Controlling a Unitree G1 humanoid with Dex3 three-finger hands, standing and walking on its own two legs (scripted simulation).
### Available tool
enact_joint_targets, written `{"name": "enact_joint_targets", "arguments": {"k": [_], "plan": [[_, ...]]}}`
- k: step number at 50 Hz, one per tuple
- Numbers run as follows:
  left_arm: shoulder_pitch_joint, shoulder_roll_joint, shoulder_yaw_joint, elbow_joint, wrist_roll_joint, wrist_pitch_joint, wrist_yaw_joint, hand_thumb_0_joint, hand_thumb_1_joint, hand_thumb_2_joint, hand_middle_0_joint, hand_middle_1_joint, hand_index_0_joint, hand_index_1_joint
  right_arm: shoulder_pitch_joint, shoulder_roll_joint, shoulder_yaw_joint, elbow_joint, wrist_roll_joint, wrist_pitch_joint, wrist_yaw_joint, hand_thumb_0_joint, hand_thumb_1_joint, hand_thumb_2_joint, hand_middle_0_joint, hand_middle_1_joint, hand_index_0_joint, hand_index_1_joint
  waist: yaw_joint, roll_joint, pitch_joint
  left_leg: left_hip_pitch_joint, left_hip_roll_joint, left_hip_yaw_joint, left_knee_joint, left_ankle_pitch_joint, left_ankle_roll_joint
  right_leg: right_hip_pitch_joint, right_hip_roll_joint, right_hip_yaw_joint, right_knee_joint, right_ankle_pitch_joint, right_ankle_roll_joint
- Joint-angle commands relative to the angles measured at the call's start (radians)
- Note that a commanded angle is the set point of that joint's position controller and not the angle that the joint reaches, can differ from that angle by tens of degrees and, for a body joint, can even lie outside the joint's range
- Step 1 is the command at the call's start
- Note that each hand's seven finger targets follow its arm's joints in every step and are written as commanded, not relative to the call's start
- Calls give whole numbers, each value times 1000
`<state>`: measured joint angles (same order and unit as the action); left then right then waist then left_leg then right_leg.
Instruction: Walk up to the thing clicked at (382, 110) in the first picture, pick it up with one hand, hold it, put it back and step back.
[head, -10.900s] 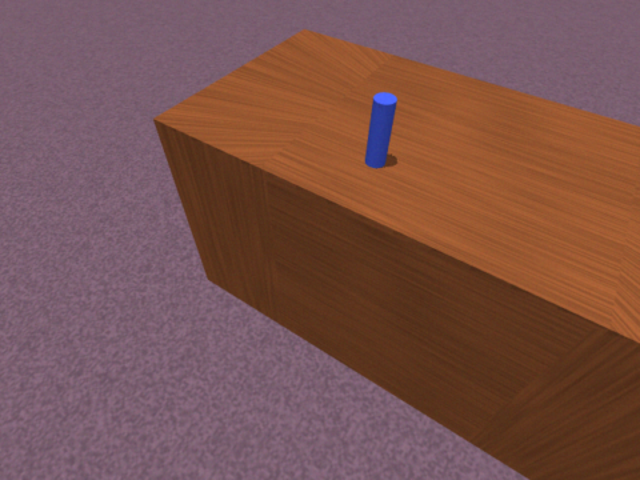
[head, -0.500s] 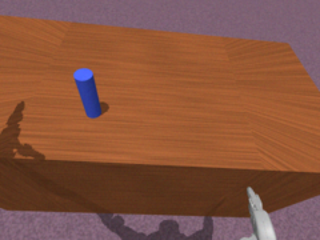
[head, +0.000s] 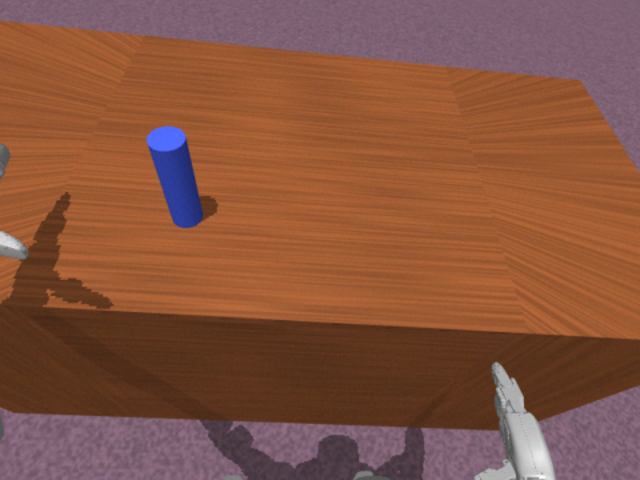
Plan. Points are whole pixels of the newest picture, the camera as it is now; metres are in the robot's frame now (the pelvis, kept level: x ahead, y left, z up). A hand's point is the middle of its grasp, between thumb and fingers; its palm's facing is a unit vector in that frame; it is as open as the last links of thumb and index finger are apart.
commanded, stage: approach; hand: left
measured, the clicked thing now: (178, 181) +0.51 +0.17 +0.05
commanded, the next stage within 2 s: close in in 0.08 s
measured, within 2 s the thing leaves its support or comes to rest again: neither
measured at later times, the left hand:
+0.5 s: hand (151, 197) +0.48 +0.20 +0.04, palm faces +0.02 -1.00 +0.04, open 17.3 cm
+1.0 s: hand (185, 199) +0.48 +0.16 +0.04, palm faces +0.02 -1.00 +0.03, open 17.5 cm
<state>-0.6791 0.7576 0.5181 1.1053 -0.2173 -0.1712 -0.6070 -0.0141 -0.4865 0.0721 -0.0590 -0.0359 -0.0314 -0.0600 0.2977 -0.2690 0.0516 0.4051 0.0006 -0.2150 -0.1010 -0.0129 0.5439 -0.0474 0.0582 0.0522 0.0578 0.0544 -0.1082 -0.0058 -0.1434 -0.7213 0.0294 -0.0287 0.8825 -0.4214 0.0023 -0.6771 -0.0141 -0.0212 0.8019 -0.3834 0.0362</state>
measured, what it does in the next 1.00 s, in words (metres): stands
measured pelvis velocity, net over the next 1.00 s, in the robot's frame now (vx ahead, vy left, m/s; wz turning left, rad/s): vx -0.02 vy -0.01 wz -0.03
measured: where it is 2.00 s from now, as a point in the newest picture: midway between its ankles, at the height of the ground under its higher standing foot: outside the picture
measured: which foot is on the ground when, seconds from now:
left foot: down 0.00-1.00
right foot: down 0.00-1.00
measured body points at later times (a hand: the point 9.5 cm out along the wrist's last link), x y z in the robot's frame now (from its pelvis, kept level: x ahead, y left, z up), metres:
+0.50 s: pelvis -0.02 +0.00 -0.04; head +0.09 +0.03 +0.40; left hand +0.47 +0.25 +0.04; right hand +0.11 -0.27 -0.05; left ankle +0.00 +0.11 -0.70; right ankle +0.00 -0.15 -0.70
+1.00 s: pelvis -0.02 -0.01 -0.04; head +0.09 +0.02 +0.40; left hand +0.47 +0.21 +0.04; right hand +0.12 -0.28 -0.05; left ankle +0.00 +0.11 -0.70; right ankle +0.00 -0.15 -0.70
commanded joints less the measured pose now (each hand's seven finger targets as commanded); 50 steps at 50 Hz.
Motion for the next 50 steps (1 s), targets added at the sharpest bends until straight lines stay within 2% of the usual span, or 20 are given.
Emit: {"name": "enact_joint_targets", "arguments": {"k": [1, 2, 6, 9, 13, 16, 21, 23, 24, 27, 30, 32, 34, 38, 40, 43, 45, 46, 48, 50], "plan": [[-382, 210, 21, -210, -32, -108, 40, 0, -471, 93, -40, -51, -30, -64, -3, -155, -90, -206, -1, -48, 6, 0, 579, -39, 49, 50, 49, 50, -38, 141, -292, 286, -5, -16, -57, 355, 0, -35, 30, -32, -33, 234, -49], [-378, 182, 14, -197, -28, -117, 54, 0, -476, 91, -37, -50, -29, -62, 12, -164, -100, -241, -2, -45, 13, 0, 577, -40, 49, 50, 49, 50, -58, 117, -314, 290, -4, -18, -41, 369, 2, -47, 30, -33, -20, 250, -48], [-434, 180, 14, -266, -8, -166, 112, 0, -480, 77, -42, -44, -34, -54, 61, -156, -112, -264, -12, -24, 40, 0, 571, -41, 49, 50, 49, 50, -60, 188, -378, 293, -1, -18, 13, 413, -7, -90, 24, -25, 27, 269, -50], [-458, 178, 20, -276, 15, -197, 163, 0, -514, 61, -50, -41, -43, -50, 63, -166, -136, -326, -19, -15, 51, 0, 563, -43, 49, 50, 49, 50, -72, 181, -399, 242, -7, -7, 45, 358, -2, -86, 20, -12, 54, 268, -50], [-533, 207, 35, -324, 42, -232, 235, 0, -469, 62, -42, -39, -45, -37, 51, -161, -138, -406, -32, 8, 68, 0, 561, -46, 50, 51, 50, 51, -59, 235, -494, 200, -8, -5, 81, 356, -3, -57, 21, 0, 92, 272, -55], [-529, 135, 6, -321, 56, -230, 286, 0, -468, 54, -47, -33, -45, -33, 65, -159, -147, -441, -38, 22, 77, 0, 550, -50, 50, 51, 50, 51, -59, 269, -564, 240, 2, -14, 90, 410, -14, -68, 30, -10, 113, 281, -61], [-487, 88, -16, -280, 86, -213, 351, 0, -469, 17, -48, -8, -49, -4, 32, -145, -154, -437, -38, 53, 85, 0, 539, -52, 50, 51, 50, 51, -40, 243, -518, 159, 7, -13, 85, 361, -14, -72, 37, -13, 127, 243, -65], [-508, 32, -51, -273, 84, -208, 354, 0, -436, 12, -44, -1, -49, 0, 34, -148, -160, -436, -37, 61, 83, 0, 545, -50, 50, 51, 50, 51, -56, 195, -495, 126, 9, -13, 82, 313, -8, -76, 41, -12, 121, 225, -62], [-491, 54, -30, -256, 89, -209, 358, 0, -444, 10, -43, -1, -48, 0, 22, -151, -160, -471, -37, 59, 83, 0, 543, -51, 50, 51, 50, 51, -57, 185, -502, 116, 11, -15, 84, 318, -9, -69, 42, -17, 128, 229, -63], [-484, -3, -58, -216, 83, -201, 372, 0, -416, 25, -31, -4, -42, 0, 53, -170, -190, -474, -30, 72, 79, 0, 555, -47, 50, 51, 50, 51, -74, 98, -422, 66, 9, -7, 63, 208, 1, -80, 47, -15, 110, 172, -56], [-499, 8, -47, -230, 84, -207, 388, 0, -441, 22, -29, 0, -41, 0, 106, -155, -189, -458, -26, 78, 81, 0, 550, -48, 50, 51, 50, 51, -83, 91, -422, 36, 1, 5, 76, 200, 10, -56, 42, -3, 113, 198, -47], [-516, -89, -112, -238, 81, -206, 379, 0, -468, 9, -35, 0, -45, 0, 111, -124, -163, -474, -24, 77, 89, 0, 543, -50, 50, 51, 50, 51, -95, 86, -428, 59, 0, 4, 80, 220, 11, -78, 42, -4, 114, 210, -48], [-550, -28, -86, -281, 88, -214, 391, 0, -469, 18, -36, 0, -43, 0, 122, -143, -179, -489, -23, 81, 86, 0, 543, -51, 50, 51, 50, 51, -83, 112, -459, 90, -2, 4, 81, 247, 5, -68, 40, -7, 119, 224, -51], [-570, -106, -132, -271, 81, -214, 399, 0, -480, 30, -42, -2, -47, 0, 110, -151, -206, -469, -26, 82, 88, 0, 545, -51, 50, 51, 50, 50, -96, 158, -443, 124, 4, -5, 82, 250, -4, -129, 40, -11, 124, 197, -59], [-600, -34, -94, -318, 96, -223, 428, 0, -495, 32, -45, 0, -47, 0, 96, -149, -192, -485, -29, 83, 89, 0, 548, -51, 50, 50, 50, 50, -74, 150, -457, 118, 0, -3, 81, 228, -2, -108, 39, -9, 120, 188, -56], [-601, -112, -132, -324, 98, -231, 444, 0, -512, 16, -53, -1, -57, 0, 83, -131, -193, -481, -32, 88, 92, 0, 543, -51, 50, 51, 50, 51, -80, 167, -494, 146, 3, -5, 88, 278, -4, -91, 39, -12, 131, 224, -58], [-555, -119, -136, -248, 107, -225, 450, 0, -541, 1, -56, 0, -58, 0, 107, -127, -190, -458, -33, 96, 93, 0, 537, -53, 50, 51, 50, 51, -88, 135, -458, 95, 1, -1, 95, 276, 2, -82, 39, -9, 130, 241, -55], [-560, -83, -116, -270, 109, -231, 455, 0, -548, 5, -55, 0, -57, 0, 76, -129, -183, -479, -33, 96, 95, 0, 536, -53, 50, 51, 50, 51, -72, 141, -474, 88, 0, -1, 95, 292, 0, -62, 39, -9, 136, 257, -55], [-593, -113, -137, -295, 111, -235, 458, 0, -580, 0, -95, 0, -74, 0, 99, -114, -177, -467, -37, 105, 97, 0, 525, -59, 50, 50, 50, 50, -85, 164, -508, 112, -1, 2, 108, 321, 4, -61, 36, -2, 137, 287, -52], [-538, -81, -105, -259, 112, -231, 472, 0, -592, 0, -93, 0, -77, 0, 95, -145, -213, -466, -36, 111, 96, 0, 526, -58, 50, 50, 50, 50, -77, 136, -490, 71, -3, 5, 109, 307, 6, -39, 35, 1, 138, 296, -49]]}}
